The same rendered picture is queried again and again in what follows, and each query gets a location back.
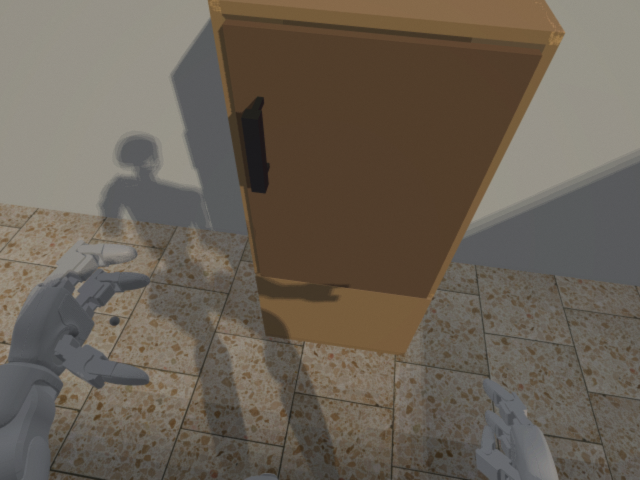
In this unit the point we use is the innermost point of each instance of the handle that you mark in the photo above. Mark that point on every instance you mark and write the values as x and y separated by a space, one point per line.
252 123

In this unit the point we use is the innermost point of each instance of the robot right hand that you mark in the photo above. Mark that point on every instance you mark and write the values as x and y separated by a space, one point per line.
523 443

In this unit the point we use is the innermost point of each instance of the left robot forearm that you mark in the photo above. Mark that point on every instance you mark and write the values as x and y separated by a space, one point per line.
27 409

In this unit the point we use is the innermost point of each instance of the cupboard door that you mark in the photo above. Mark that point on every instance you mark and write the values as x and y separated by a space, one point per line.
377 146

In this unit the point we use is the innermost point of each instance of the robot left hand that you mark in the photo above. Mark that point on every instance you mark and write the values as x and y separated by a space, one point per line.
40 335

